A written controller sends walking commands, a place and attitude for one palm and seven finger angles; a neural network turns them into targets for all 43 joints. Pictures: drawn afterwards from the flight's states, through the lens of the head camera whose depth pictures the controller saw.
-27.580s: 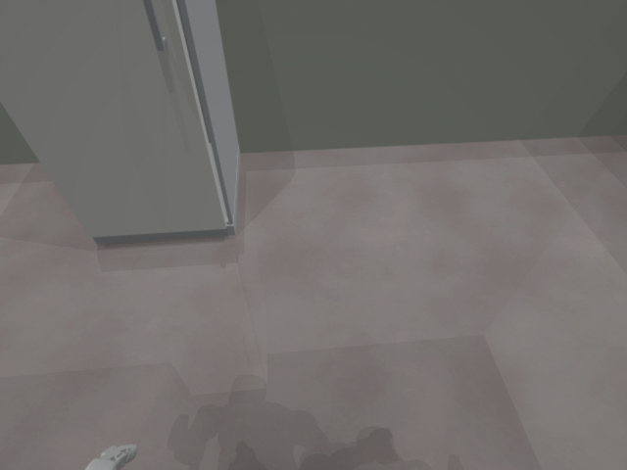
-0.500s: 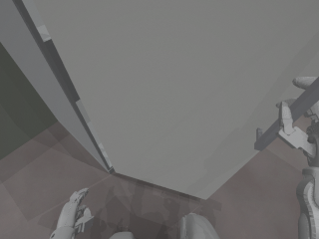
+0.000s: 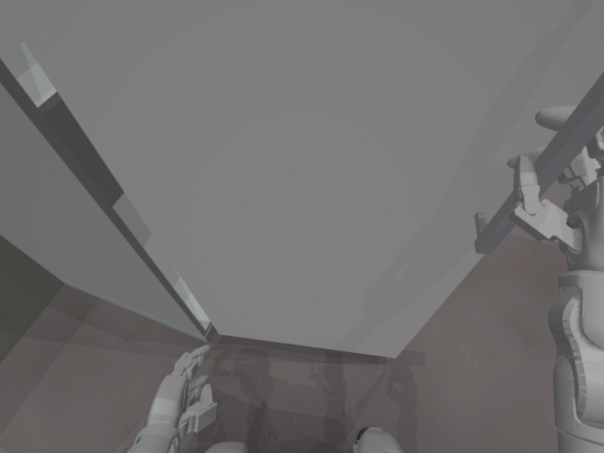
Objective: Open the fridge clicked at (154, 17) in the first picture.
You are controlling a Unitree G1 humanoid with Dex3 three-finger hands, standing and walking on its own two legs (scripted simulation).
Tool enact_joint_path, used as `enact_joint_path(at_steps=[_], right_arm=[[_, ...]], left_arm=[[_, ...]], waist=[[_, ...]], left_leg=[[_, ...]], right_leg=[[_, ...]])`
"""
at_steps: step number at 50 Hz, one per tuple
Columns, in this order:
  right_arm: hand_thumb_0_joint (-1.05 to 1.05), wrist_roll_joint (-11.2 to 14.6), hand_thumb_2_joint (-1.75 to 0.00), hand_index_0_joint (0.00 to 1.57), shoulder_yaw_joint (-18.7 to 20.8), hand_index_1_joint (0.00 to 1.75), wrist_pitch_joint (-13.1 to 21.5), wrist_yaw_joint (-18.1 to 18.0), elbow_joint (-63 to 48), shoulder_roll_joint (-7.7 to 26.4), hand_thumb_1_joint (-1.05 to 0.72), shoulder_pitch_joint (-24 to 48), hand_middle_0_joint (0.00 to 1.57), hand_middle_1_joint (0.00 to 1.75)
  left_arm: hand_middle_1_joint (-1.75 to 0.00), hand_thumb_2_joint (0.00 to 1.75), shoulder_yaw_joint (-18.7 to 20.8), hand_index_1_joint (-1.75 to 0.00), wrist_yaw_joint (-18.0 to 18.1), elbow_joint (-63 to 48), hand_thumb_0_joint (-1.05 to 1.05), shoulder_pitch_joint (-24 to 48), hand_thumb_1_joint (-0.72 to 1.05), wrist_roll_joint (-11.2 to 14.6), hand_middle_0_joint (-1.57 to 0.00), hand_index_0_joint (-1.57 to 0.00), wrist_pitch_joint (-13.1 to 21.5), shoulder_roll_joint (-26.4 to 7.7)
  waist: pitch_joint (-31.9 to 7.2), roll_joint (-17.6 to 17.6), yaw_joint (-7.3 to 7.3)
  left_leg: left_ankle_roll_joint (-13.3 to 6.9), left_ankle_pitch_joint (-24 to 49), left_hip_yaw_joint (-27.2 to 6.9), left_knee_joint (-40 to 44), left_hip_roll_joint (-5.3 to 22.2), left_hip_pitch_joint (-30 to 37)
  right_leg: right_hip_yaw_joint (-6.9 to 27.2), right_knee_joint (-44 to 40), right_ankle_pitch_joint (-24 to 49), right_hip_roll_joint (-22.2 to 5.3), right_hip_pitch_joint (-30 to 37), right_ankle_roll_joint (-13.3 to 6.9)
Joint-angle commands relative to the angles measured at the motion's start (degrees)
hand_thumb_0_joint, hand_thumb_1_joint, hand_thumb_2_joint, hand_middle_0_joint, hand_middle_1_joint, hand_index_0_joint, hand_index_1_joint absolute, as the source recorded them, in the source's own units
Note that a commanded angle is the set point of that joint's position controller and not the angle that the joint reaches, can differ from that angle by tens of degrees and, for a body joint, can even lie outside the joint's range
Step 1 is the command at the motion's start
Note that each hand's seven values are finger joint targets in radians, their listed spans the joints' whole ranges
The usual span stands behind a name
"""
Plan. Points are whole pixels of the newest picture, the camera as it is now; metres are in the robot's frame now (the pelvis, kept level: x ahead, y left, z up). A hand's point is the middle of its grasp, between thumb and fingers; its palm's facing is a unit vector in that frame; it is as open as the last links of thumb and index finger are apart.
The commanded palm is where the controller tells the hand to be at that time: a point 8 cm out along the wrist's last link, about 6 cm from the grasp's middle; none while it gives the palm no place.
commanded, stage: stop walking and hold the door back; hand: right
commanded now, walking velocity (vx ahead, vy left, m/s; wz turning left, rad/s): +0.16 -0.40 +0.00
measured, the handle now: (588, 94) +0.37 -0.21 +0.28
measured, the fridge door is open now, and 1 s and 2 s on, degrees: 77 76 70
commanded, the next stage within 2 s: loosen the grip on the handle in 0.94 s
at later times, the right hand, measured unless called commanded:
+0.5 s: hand (523, 193) +0.33 -0.19 +0.20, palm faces +0.25 +0.96 -0.15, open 5.5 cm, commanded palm +0.31 -0.23 +0.18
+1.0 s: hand (518, 186) +0.34 -0.18 +0.20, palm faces +0.28 +0.95 -0.14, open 5.3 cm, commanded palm +0.30 -0.24 +0.18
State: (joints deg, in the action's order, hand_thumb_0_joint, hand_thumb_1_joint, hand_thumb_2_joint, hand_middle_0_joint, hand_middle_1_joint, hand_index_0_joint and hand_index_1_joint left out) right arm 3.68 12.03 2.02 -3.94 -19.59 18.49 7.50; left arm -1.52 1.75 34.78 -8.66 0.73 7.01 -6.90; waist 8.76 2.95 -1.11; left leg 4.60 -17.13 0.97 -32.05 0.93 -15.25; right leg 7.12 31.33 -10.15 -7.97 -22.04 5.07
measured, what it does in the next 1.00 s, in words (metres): walks backwards: left foot, then right foot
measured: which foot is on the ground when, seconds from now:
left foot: up 0.00-0.00, down 0.02-0.44, up 0.46-0.74, down 0.76-1.00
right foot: down 0.00-0.02, up 0.04-0.40, down 0.42-0.78, up 0.80-1.00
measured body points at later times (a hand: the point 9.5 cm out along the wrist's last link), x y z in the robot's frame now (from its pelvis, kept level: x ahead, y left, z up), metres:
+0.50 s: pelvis -0.09 +0.01 +0.00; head -0.05 +0.00 +0.45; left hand +0.09 +0.26 -0.09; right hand +0.31 -0.24 +0.21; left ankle -0.03 +0.16 -0.71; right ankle -0.10 -0.09 -0.73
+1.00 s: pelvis -0.11 +0.03 +0.00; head -0.08 +0.04 +0.45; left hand +0.04 +0.30 -0.11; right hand +0.32 -0.23 +0.21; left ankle -0.06 +0.13 -0.73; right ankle -0.11 -0.10 -0.71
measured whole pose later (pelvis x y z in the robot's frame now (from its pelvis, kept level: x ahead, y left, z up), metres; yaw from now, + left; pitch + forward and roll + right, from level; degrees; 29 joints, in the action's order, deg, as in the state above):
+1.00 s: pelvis -0.11 +0.03 +0.00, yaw -7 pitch -2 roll -1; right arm 1.9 11.6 7.8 -2.7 48.3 18.7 50.4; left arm -0.2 6.3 42.7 -12.3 1.5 3.0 -17.5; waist 5.1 0.8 2.8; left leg -1.6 -13.4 5.6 -30.9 2.1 -15.7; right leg -2.1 43.8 -23.0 -2.3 -19.9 1.4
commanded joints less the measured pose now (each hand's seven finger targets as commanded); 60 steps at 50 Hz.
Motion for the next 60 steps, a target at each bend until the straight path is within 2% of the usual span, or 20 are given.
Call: enact_joint_path(at_steps=[1,2,4,6,18,20,22,24,26,36,39,41,45,51,52,53,55,56,57,60], right_arm=[[0.00,-1.42,-0.90,0.45,9.68,1.40,5.44,-2.51,-3.25,14.91,-0.90,12.07,0.45,1.40],[0.00,-1.16,-0.90,0.45,9.62,1.40,4.82,-3.09,-0.15,14.66,-0.90,16.96,0.45,1.40],[0.00,-1.66,-0.90,0.45,4.77,1.40,5.51,-3.06,4.25,11.08,-0.90,25.46,0.45,1.40],[0.00,-1.34,-0.90,0.45,10.70,1.40,6.98,-4.33,13.96,17.25,-0.90,29.58,0.45,1.40],[0.00,-2.00,-0.90,0.45,2.74,1.40,9.20,-3.10,35.77,13.67,-0.90,54.12,0.45,1.40],[0.00,-1.75,-0.90,0.45,0.64,1.40,10.03,-2.69,36.01,11.07,-0.90,57.20,0.45,1.40],[0.00,-1.40,-0.90,0.45,-2.81,1.40,10.98,-2.32,35.63,7.68,-0.90,62.41,0.45,1.40],[0.00,-2.12,-0.90,0.45,-9.25,1.40,10.47,-0.94,37.29,1.57,-0.90,67.16,0.45,1.40],[0.00,-1.58,-0.90,0.45,-6.38,1.40,10.21,-1.02,39.99,6.26,-0.90,70.02,0.45,1.40],[0.00,-1.52,-0.90,0.45,-3.10,1.40,9.47,0.63,49.63,10.45,-0.90,67.45,0.45,1.40],[0.00,-2.08,-0.90,0.45,-1.69,1.40,9.64,0.00,50.98,12.76,-0.90,66.79,0.45,1.40],[0.00,-1.42,-0.90,0.45,-0.04,1.40,7.73,0.09,54.73,14.15,-0.90,62.28,0.45,1.40],[0.00,-1.82,-0.90,0.45,3.88,1.40,8.16,-0.50,57.54,16.79,-0.90,64.94,0.45,1.40],[0.00,-1.12,-0.90,0.45,1.71,1.40,9.84,-0.05,56.07,13.99,-0.90,65.52,0.45,1.40],[0.00,-9.01,-0.90,0.45,14.69,1.40,10.24,1.28,54.75,38.65,-0.90,99.66,0.45,1.40],[0.00,-9.02,-0.84,0.45,7.07,1.40,5.65,3.11,71.09,22.87,-0.78,92.36,0.45,1.40],[0.00,-5.38,-0.73,0.45,1.95,1.40,4.57,4.18,72.04,8.55,-0.54,77.73,0.45,1.40],[0.00,-4.21,-0.67,0.45,5.64,1.40,5.20,3.93,74.41,10.30,-0.42,75.81,0.45,1.40],[0.00,-3.42,-0.61,0.45,7.55,1.40,7.51,2.91,67.68,15.16,-0.30,79.89,0.45,1.40],[0.00,-8.35,-0.43,0.45,-0.08,1.40,12.15,-0.85,67.91,9.33,0.07,78.88,0.45,1.40]], left_arm=[[-0.30,0.90,3.95,-0.30,2.17,-7.51,0.00,3.59,0.90,1.20,-0.20,-0.20,1.35,-7.96],[-0.30,0.90,2.77,-0.30,2.98,-5.98,0.00,3.76,0.90,0.44,-0.20,-0.20,0.96,-8.29],[-0.30,0.90,3.10,-0.30,3.24,-4.32,0.00,4.29,0.90,0.29,-0.20,-0.20,0.50,-9.58],[-0.30,0.90,2.86,-0.30,4.53,-2.09,0.00,5.53,0.90,-0.21,-0.20,-0.20,-0.65,-10.84],[-0.30,0.90,3.95,-0.30,3.30,-1.89,0.00,2.00,0.90,0.02,-0.20,-0.20,-3.80,-13.71],[-0.30,0.90,4.63,-0.30,3.61,-1.82,0.00,0.94,0.90,0.14,-0.20,-0.20,-3.47,-14.79],[-0.30,0.90,4.86,-0.30,3.60,-3.23,0.00,0.41,0.90,0.48,-0.20,-0.20,-3.14,-16.92],[-0.30,0.90,3.60,-0.30,2.95,-2.82,0.00,0.08,0.90,1.11,-0.20,-0.20,-2.16,-13.17],[-0.30,0.90,4.19,-0.30,3.48,-1.40,0.00,-2.90,0.90,1.71,-0.20,-0.20,-1.76,-15.03],[-0.30,0.90,2.57,-0.30,3.74,0.24,0.00,-4.00,0.90,1.10,-0.20,-0.20,-1.43,-15.00],[-0.30,0.90,3.01,-0.30,3.92,0.09,0.00,-4.28,0.90,1.38,-0.20,-0.20,-2.09,-13.76],[-0.30,0.90,4.15,-0.30,3.94,-0.30,0.00,-4.66,0.90,1.95,-0.20,-0.20,-1.86,-14.71],[-0.30,0.90,2.34,-0.30,5.02,1.78,0.00,-3.28,0.90,1.02,-0.20,-0.20,-1.38,-14.28],[-0.30,0.90,2.90,-0.30,5.18,1.63,0.00,-3.28,0.90,0.90,-0.20,-0.20,-1.45,-15.18],[-0.30,0.90,7.45,-0.30,3.22,0.50,0.00,-4.98,0.90,0.12,-0.20,-0.20,2.64,-16.05],[-0.30,0.90,4.78,-0.30,2.10,1.01,0.00,-5.53,0.90,-0.69,-0.20,-0.20,6.34,-16.41],[-0.30,0.90,5.08,-0.30,1.13,3.23,0.00,-9.91,0.90,1.13,-0.20,-0.20,3.23,-16.46],[-0.30,0.90,5.09,-0.30,1.13,2.69,0.00,-8.68,0.90,0.65,-0.20,-0.20,3.65,-16.57],[-0.30,0.90,4.75,-0.30,0.46,2.93,0.00,-9.19,0.90,-0.60,-0.20,-0.20,4.15,-17.45],[-0.30,0.90,4.39,-0.30,-1.69,1.19,0.00,-8.40,0.90,-1.00,-0.20,-0.20,4.87,-16.40]], waist=[[-22.14,-20.38,-0.73],[-22.52,-16.14,-0.25],[-23.27,-17.06,1.58],[-19.80,-14.01,0.83],[-23.46,-17.17,-0.64],[-25.48,-6.95,0.76],[-23.72,16.64,0.50],[-22.88,11.13,2.64],[-23.41,1.94,2.42],[-24.88,5.66,1.31],[-28.27,-11.17,1.90],[-25.64,-19.51,0.53],[-23.66,-15.72,1.01],[-22.91,-10.20,1.56],[-22.96,-14.34,-0.43],[-38.98,-12.47,8.23],[-35.82,-10.91,5.85],[-32.61,6.27,4.78],[-31.86,13.03,4.55],[-22.27,7.58,6.57]], left_leg=[[-9.05,26.83,-18.24,14.04,21.11,12.26],[-10.98,33.74,-17.44,12.03,25.72,10.62],[-10.57,42.08,-14.17,7.11,23.34,16.53],[-9.24,43.24,-7.33,5.85,20.76,14.41],[-9.24,8.38,-5.67,11.53,19.30,11.15],[-6.10,3.78,-0.28,3.10,12.38,4.25],[-2.49,-12.17,7.18,-13.35,1.58,-12.95],[-3.12,-12.44,1.22,-24.19,2.79,-18.26],[-2.89,-8.22,-0.29,-22.71,3.19,-19.46],[-3.49,2.75,4.69,4.21,-0.73,3.39],[-9.98,18.22,-13.02,8.77,13.86,20.02],[-14.87,25.52,-19.08,11.11,20.18,21.28],[-11.98,30.00,-6.85,8.85,15.26,15.65],[-8.81,17.91,-4.02,8.43,11.54,9.44],[-8.26,28.77,-6.22,4.66,5.57,14.15],[-8.24,36.84,0.36,-2.09,-0.41,7.70],[-5.85,21.15,2.55,1.48,-0.29,-0.76],[-6.66,16.20,2.10,2.29,0.59,-4.37],[-7.04,11.73,2.11,2.62,0.59,-6.86],[-7.46,3.83,2.23,2.07,-0.11,-13.04]], right_leg=[[-6.18,32.98,-27.85,10.35,-8.78,-2.95],[-1.80,41.35,-26.47,8.50,-11.19,-3.27],[-1.60,46.85,-20.82,7.10,-15.77,-1.65],[-3.28,43.04,-15.87,6.63,-14.62,-1.84],[-13.17,-0.45,-11.83,8.63,5.22,-4.83],[-11.76,-10.87,-4.68,6.23,16.87,-5.96],[10.93,-14.09,5.43,-11.62,23.87,-13.73],[12.56,-13.34,10.76,-14.12,24.20,-17.19],[11.14,-10.20,14.53,-14.01,26.38,-17.54],[-3.64,-2.76,14.73,-7.34,16.30,-11.37],[-11.34,12.80,-3.24,1.67,-0.21,-5.40],[-5.89,24.40,-23.60,5.85,-7.44,-3.88],[-7.79,19.38,-16.48,5.15,-2.70,-3.83],[-10.48,-2.12,-1.94,6.03,9.04,-3.76],[-16.44,-4.71,5.87,5.73,6.61,-4.51],[-10.08,-5.48,20.60,8.49,7.75,-7.45],[-9.00,-4.01,11.90,7.15,12.62,-5.38],[-9.55,-3.34,11.27,7.23,15.00,-4.42],[-8.07,-3.40,7.87,7.03,16.10,-3.58],[-5.47,-5.67,-6.11,6.01,9.52,-4.50]])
